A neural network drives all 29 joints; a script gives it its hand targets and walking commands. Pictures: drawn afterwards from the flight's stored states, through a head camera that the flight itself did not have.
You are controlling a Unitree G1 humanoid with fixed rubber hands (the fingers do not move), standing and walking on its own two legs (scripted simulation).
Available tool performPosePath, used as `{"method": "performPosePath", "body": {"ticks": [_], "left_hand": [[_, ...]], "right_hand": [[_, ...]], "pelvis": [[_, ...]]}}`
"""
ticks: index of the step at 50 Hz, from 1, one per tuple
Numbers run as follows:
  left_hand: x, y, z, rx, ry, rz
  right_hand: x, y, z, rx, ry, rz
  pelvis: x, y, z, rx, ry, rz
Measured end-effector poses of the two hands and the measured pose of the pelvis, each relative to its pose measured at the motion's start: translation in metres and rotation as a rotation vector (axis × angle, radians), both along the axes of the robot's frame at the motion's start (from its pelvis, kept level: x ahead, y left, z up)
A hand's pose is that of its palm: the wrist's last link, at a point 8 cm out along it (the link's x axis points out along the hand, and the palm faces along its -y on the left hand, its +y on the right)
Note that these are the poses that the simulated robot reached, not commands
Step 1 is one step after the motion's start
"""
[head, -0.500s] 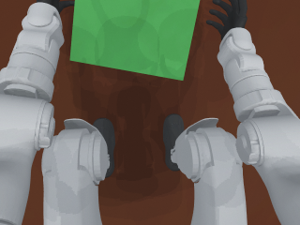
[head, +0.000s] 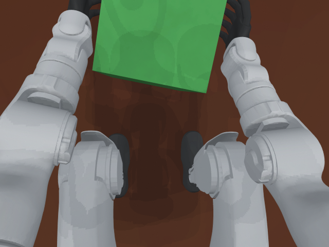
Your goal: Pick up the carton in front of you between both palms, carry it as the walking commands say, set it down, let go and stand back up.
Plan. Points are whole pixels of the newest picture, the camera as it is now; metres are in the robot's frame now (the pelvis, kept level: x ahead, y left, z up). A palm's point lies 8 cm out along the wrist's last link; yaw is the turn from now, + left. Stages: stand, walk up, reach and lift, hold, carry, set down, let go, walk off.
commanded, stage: reach and lift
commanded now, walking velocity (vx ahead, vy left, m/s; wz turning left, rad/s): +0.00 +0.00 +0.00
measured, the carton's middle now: (156, 41) +0.51 +0.03 -0.25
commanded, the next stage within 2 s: none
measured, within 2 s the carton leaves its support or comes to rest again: leaves its support in 0.28 s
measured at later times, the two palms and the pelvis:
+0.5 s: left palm (51, 10) +0.51 +0.20 -0.09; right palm (247, 35) +0.50 -0.11 -0.09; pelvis +0.00 -0.01 +0.01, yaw +4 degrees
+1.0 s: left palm out of the picture +0.46 +0.20 +0.08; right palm out of the picture +0.48 -0.10 +0.09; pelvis +0.02 -0.02 +0.14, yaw +7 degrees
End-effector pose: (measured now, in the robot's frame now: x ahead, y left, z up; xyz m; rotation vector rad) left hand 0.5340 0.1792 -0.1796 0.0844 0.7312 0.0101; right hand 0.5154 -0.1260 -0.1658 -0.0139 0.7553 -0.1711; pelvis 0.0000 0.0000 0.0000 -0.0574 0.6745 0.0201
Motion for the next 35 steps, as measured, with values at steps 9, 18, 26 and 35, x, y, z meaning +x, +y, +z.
{"method": "performPosePath", "body": {"ticks": [9,18,26,35], "left_hand": [[0.005,-0.001,0.002,0.007,0.021,0.001],[-0.008,0.002,0.017,0.004,-0.013,0.03],[-0.031,0.018,0.102,-0.01,-0.067,0.097],[-0.047,0.02,0.186,-0.016,-0.041,0.146]], "right_hand": [[0.003,0.002,0.001,-0.005,0.01,-0.04],[0.001,0.007,0.019,0.008,-0.03,-0.046],[-0.017,0.021,0.092,0.053,-0.091,-0.035],[-0.026,0.025,0.171,0.055,-0.074,0.005]], "pelvis": [[-0.001,0.0,-0.007,-0.01,-0.004,0.011],[0.001,-0.003,-0.012,0.002,-0.038,0.033],[0.001,-0.008,0.016,0.012,-0.051,0.063],[0.003,-0.013,0.068,0.014,0.009,0.089]]}}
